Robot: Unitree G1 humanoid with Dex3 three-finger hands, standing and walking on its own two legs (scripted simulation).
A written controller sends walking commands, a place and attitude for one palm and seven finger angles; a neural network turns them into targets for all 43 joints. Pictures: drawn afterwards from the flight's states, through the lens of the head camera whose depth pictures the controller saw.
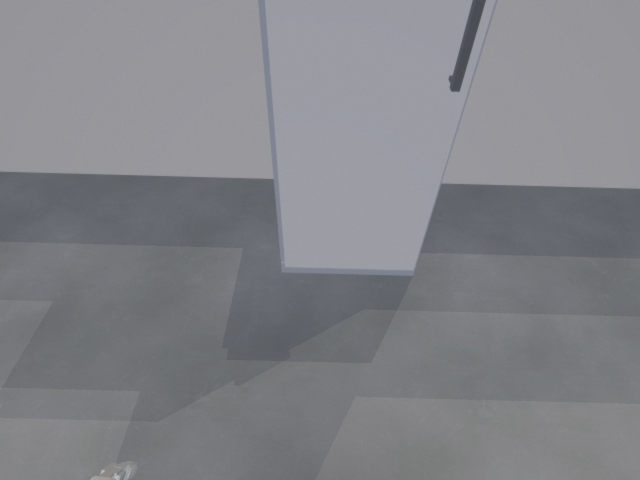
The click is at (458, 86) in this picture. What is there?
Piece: fridge door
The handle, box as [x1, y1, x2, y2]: [448, 0, 485, 91]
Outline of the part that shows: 485,0 472,1 454,72 452,76 449,75 448,79 450,82 451,91 459,91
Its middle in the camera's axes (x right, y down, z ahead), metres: +0.32 -0.48 +0.82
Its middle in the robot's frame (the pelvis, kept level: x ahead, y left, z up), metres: +0.97 -0.26 +0.22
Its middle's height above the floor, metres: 0.99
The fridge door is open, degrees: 0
